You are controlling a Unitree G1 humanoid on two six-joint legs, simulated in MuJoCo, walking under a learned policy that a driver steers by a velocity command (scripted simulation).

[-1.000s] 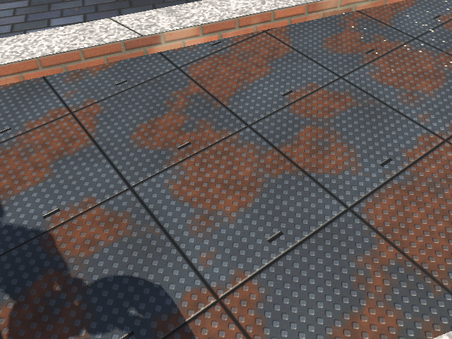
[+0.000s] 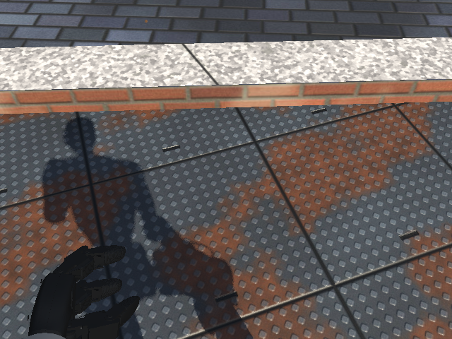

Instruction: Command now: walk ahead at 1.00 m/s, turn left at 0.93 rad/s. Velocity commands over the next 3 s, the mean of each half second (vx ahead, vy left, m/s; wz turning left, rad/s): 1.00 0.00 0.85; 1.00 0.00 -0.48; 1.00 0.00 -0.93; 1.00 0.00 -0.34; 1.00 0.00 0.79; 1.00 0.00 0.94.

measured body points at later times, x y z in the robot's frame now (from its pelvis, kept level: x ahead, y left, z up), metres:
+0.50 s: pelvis +0.43 +0.05 -0.02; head +0.45 +0.07 +0.43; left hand +0.28 +0.28 -0.16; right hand +0.76 -0.05 -0.06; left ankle +0.55 +0.17 -0.72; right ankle +0.22 -0.18 -0.68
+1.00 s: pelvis +0.88 +0.18 -0.02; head +0.90 +0.18 +0.42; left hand +0.98 +0.47 -0.12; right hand +1.00 -0.08 -0.15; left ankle +0.59 +0.21 -0.61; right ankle +1.03 +0.17 -0.72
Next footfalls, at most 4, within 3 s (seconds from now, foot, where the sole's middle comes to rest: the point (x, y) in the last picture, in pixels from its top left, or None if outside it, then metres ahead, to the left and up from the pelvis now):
0.02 right None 0.24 -0.17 -0.75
0.50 left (153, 309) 0.58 0.19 -0.75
0.96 right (159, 180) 1.07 0.17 -0.75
1.36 left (96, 136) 1.32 0.42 -0.75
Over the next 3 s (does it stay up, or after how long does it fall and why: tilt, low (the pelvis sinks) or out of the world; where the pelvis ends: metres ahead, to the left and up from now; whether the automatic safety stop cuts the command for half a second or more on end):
stays up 2.56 -0.17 0.10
